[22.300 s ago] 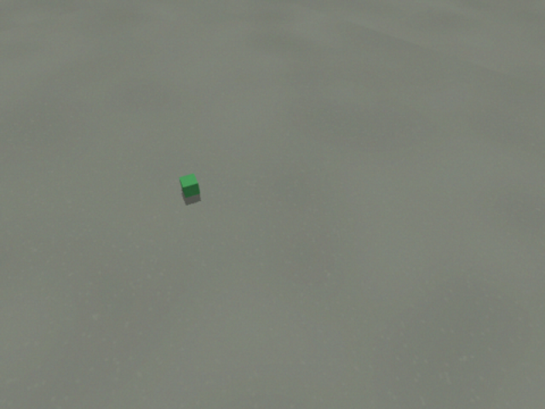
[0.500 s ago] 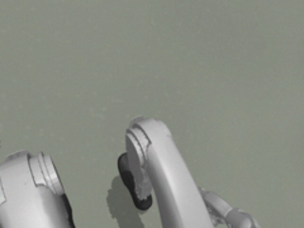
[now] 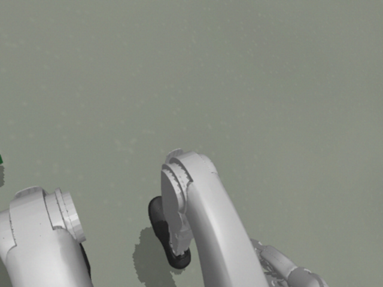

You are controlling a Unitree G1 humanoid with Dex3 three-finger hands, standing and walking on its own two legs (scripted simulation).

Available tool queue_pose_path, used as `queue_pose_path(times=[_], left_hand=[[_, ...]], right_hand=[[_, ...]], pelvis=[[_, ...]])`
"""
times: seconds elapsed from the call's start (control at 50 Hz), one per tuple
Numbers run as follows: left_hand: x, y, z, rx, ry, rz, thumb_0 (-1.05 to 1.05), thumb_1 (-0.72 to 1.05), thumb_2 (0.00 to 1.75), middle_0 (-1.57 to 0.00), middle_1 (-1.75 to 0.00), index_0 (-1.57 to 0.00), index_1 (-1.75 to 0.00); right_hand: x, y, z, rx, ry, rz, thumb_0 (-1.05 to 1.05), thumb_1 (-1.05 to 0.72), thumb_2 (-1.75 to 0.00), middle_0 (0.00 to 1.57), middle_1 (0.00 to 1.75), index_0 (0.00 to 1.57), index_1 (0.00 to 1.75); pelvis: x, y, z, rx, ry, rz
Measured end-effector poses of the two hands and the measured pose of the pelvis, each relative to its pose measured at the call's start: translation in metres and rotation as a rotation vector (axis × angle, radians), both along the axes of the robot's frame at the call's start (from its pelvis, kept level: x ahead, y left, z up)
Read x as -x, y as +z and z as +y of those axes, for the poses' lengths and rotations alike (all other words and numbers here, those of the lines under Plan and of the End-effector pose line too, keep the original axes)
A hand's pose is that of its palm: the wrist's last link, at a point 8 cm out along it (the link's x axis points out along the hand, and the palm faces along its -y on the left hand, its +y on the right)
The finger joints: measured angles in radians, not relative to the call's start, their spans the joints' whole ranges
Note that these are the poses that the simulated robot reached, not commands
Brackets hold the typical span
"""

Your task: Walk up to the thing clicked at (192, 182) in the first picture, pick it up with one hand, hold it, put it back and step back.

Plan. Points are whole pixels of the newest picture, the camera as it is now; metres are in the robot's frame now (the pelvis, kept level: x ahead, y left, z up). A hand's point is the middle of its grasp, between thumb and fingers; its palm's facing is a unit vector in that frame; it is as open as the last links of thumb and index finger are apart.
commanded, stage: close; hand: left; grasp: from above
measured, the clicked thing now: out of the picture +0.42 +0.30 -0.26
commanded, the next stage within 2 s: settle in 0.38 s
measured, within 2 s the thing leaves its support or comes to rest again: leaves its support in 0.72 s
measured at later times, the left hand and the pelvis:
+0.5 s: hand out of the picture +0.41 +0.30 -0.23, palm faces -0.43 -0.17 -0.89, open 11.2 cm; pelvis +0.00 +0.00 +0.00, yaw +0 degrees
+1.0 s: hand out of the picture +0.42 +0.32 -0.17, palm faces -0.36 -0.10 -0.93, open 10.8 cm; pelvis +0.01 +0.00 +0.01, yaw +3 degrees
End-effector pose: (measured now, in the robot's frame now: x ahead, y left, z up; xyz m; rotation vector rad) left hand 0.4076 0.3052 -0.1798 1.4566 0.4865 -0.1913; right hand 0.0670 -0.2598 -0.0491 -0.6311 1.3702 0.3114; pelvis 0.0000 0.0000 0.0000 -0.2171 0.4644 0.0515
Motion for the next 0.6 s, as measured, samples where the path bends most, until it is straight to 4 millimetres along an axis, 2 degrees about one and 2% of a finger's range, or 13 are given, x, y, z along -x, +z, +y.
queue_pose_path(times=[0.18, 0.38, 0.6], left_hand=[[-0.005, 0.002, 0.001, 0.004, 0.051, 0.019, 0.0, -0.14, 0.69, -0.48, -0.73, -0.47, -0.71], [-0.008, 0.004, 0.002, 0.013, 0.057, 0.035, 0.01, -0.15, 0.72, -0.51, -0.68, -0.51, -0.69], [-0.007, 0.005, 0.006, 0.032, 0.043, 0.024, 0.01, -0.18, 0.77, -0.56, -0.67, -0.55, -0.69]], right_hand=[[-0.004, -0.003, -0.002, -0.021, 0.005, -0.017, 0.0, -0.9, -0.89, 0.2, 0.3, 0.2, 0.3], [0.009, -0.013, 0.005, -0.044, -0.021, 0.01, 0.0, -0.9, -0.89, 0.2, 0.3, 0.2, 0.3], [0.016, -0.012, 0.007, -0.018, -0.038, 0.034, 0.0, -0.91, -0.89, 0.2, 0.3, 0.2, 0.3]], pelvis=[[0.0, -0.001, -0.002, -0.007, 0.003, 0.0], [0.001, -0.003, -0.004, -0.017, 0.001, -0.008], [-0.001, -0.004, -0.003, -0.01, 0.0, -0.002]])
